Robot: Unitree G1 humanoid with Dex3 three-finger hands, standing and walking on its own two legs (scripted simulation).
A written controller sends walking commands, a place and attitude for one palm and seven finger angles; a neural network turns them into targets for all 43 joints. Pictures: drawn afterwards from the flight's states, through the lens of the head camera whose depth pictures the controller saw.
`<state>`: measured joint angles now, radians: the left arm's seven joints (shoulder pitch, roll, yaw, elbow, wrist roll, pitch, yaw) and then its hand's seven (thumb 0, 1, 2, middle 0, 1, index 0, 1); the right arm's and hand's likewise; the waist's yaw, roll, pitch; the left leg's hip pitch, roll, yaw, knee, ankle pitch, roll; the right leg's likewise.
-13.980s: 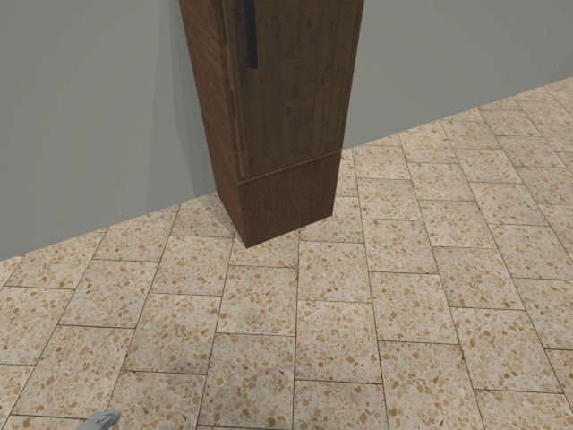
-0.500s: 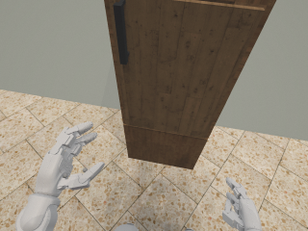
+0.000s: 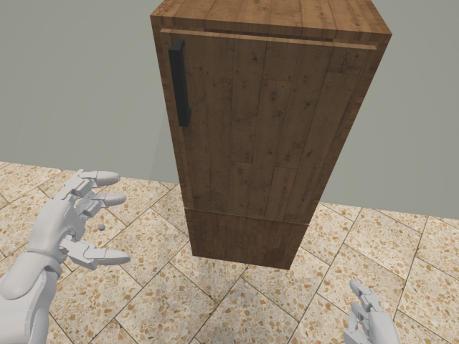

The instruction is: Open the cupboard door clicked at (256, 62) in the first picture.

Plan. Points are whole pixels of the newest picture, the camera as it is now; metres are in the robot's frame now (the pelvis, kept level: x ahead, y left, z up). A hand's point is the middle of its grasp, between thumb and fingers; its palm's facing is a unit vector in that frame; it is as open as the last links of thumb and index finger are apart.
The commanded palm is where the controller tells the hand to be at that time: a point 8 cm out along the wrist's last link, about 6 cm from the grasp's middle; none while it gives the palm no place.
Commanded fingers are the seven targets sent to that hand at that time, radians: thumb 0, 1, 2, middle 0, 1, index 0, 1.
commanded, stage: raise the hand with hooked fingers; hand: left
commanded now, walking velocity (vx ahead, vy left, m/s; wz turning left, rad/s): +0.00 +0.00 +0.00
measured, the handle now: (182, 85) +0.57 +0.15 +0.17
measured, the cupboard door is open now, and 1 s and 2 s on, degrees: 0 0 0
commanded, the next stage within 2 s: move the hooked fingers beside the handle in 0.96 s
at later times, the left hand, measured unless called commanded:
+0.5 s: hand (71, 157) +0.30 +0.25 +0.21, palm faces +0.05 -0.99 -0.10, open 14.0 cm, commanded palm +0.26 +0.29 +0.19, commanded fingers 0.00 -0.50 0.30 -0.30 -1.20 -0.30 -1.20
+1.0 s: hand (91, 172) +0.29 +0.23 +0.19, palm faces +0.00 -1.00 -0.09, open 14.0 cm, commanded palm +0.26 +0.28 +0.19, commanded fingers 0.00 -0.50 0.30 -0.30 -1.20 -0.30 -1.20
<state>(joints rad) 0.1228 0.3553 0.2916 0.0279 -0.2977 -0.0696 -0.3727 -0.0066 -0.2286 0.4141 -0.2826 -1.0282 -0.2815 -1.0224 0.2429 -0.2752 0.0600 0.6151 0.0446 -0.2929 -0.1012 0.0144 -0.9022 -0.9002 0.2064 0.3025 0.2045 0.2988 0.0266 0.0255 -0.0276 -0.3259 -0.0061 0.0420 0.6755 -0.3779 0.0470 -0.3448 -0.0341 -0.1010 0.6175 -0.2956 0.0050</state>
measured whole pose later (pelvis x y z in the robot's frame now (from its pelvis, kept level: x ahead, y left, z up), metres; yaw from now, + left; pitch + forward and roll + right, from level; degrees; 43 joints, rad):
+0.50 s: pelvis +0.01 -0.03 +0.01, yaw +0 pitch -2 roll -1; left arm -0.22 0.51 0.48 0.26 -0.33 0.09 -0.50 -0.02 -0.50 0.30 -0.30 -1.20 -0.30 -1.19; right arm 0.24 -0.27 0.10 0.63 0.07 -0.22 -0.10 0.01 -0.90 -0.90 0.21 0.30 0.21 0.30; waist 0.05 0.06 -0.01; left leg -0.17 0.02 0.02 0.50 -0.30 0.00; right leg -0.20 0.00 -0.12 0.47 -0.24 -0.04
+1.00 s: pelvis -0.01 -0.04 +0.01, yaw -1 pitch -2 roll +0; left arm -0.19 0.47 0.45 0.26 -0.31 0.11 -0.49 -0.02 -0.50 0.30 -0.30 -1.20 -0.30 -1.20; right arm 0.23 -0.29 0.08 0.60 0.07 -0.22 -0.11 0.01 -0.90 -0.90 0.21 0.30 0.20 0.30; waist 0.04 0.06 -0.01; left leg -0.18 0.02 0.04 0.50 -0.28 0.00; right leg -0.23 0.01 -0.10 0.49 -0.23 -0.04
